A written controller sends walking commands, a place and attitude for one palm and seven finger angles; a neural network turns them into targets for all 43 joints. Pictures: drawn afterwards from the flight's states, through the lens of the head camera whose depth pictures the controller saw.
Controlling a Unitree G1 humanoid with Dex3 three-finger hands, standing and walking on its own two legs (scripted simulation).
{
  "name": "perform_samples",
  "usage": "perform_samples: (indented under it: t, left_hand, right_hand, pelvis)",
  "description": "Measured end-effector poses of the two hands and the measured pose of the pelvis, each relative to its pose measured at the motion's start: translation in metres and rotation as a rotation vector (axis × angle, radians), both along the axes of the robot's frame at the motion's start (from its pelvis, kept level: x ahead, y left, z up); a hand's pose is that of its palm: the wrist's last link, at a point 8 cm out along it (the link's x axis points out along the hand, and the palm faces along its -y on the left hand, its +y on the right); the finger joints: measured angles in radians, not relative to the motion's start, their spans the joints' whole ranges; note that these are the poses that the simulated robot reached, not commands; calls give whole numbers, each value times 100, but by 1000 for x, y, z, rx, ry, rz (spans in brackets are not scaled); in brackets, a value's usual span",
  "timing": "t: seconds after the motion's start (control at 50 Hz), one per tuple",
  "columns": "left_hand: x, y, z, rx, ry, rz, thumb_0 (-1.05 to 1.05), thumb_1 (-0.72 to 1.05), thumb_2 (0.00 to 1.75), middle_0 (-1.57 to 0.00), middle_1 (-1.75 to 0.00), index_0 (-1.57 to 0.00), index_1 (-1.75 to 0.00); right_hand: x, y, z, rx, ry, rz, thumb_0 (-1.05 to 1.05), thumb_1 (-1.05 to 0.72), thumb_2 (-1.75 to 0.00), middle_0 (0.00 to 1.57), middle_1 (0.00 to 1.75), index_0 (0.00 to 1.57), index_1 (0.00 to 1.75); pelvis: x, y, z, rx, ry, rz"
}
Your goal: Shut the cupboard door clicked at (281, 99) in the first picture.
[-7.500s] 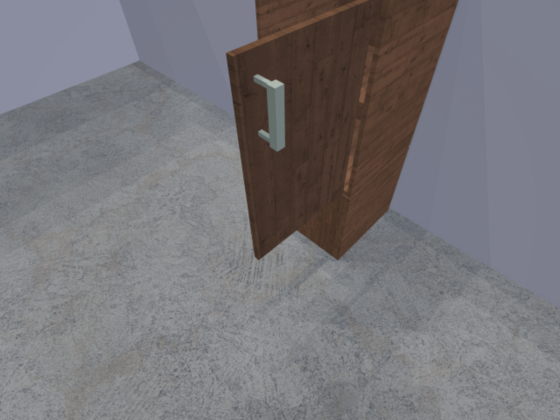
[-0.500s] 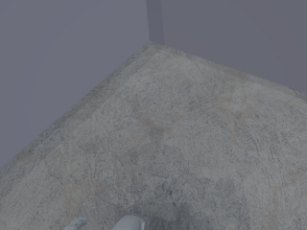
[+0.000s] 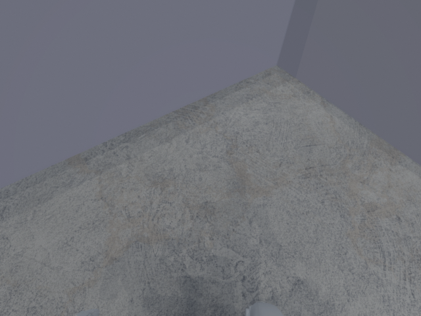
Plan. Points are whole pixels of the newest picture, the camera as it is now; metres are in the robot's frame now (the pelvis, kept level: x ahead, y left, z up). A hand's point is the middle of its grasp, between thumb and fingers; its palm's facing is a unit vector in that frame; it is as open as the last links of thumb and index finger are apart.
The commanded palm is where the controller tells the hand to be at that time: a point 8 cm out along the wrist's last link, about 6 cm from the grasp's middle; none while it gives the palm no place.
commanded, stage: walk to a spot facing it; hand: left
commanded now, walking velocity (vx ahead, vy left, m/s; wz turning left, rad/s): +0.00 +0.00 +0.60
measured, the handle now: out of the picture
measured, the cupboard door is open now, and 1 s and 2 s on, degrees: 88 88 88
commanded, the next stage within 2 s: none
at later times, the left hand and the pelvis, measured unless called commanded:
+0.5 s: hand out of the picture +0.00 +0.16 -0.16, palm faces +0.36 -0.90 -0.24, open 7.3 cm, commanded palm none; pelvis +0.01 -0.04 +0.00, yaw +20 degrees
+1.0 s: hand out of the picture +0.02 +0.19 -0.15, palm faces +0.58 -0.77 -0.27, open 7.4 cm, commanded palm none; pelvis +0.03 -0.05 -0.01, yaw +36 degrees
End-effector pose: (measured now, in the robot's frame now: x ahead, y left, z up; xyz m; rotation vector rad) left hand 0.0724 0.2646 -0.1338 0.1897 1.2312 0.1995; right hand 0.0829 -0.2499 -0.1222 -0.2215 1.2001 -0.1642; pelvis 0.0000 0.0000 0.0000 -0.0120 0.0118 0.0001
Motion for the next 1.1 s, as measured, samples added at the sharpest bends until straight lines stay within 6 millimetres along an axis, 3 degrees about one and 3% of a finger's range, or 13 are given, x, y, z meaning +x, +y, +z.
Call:
perform_samples:
  t: [0.18, 0.34, 0.44, 0.56, 0.64, 0.76, 0.88, 1.0, 1.1]
  left_hand:
    - [12, -36, 12, 45, -106, 44, 0, 91, 90, -20, -30, -20, -30]
    - [-32, -67, 20, 16, -54, 158, 0, 91, 89, -21, -30, -20, -30]
    - [-68, -66, 13, -3, -21, 263, 0, 92, 89, -21, -30, -20, -30]
    - [-124, -45, -15, -33, 38, 394, 0, 91, 89, -21, -30, -20, -30]
    - [-147, -29, -22, -33, 94, 457, 0, 91, 89, -21, -30, -20, -30]
    - [-137, -16, -5, -13, 22, 504, 1, 91, 90, -20, -30, -19, -30]
    - [-112, -18, 8, 17, -58, 526, 0, 91, 90, -20, -30, -19, -30]
    - [-93, -38, 14, 69, -122, 556, 0, 91, 90, -20, -30, -20, -30]
    - [-107, -68, 22, 64, -99, 623, 0, 91, 89, -21, -30, -20, -30]
  right_hand:
    - [-1, -31, -30, 53, 78, 36, 1, -90, -90, 20, 30, 21, 30]
    - [31, -43, -21, 56, 113, 139, 1, -91, -90, 20, 30, 20, 30]
    - [63, -26, -13, 40, 101, 244, 1, -91, -90, 20, 30, 20, 30]
    - [113, 20, -11, 10, 0, 394, 1, -91, -90, 19, 30, 20, 30]
    - [127, 45, -3, -1, -60, 454, 1, -91, -90, 20, 30, 20, 30]
    - [124, 58, 4, -8, -29, 504, 1, -90, -90, 20, 30, 21, 30]
    - [117, 50, -5, 7, 44, 531, 1, -90, -90, 20, 30, 21, 30]
    - [128, 28, -29, 32, 108, 549, 1, -90, -90, 20, 30, 21, 30]
    - [149, 23, -30, 24, 144, 606, 1, -91, -90, 20, 30, 20, 30]
  pelvis:
    - [5, -36, -10, 24, 8, 104]
    - [8, -49, 4, 48, -5, 235]
    - [10, -46, 5, 51, 0, 310]
    - [7, -25, -12, 21, 3, 392]
    - [4, -17, -13, 19, 1, 429]
    - [6, -14, -1, 1, -2, 491]
    - [14, -24, 2, -2, -1, 556]
    - [31, -46, -9, 21, 10, 628]
    - [36, -54, -2, 33, -2, 716]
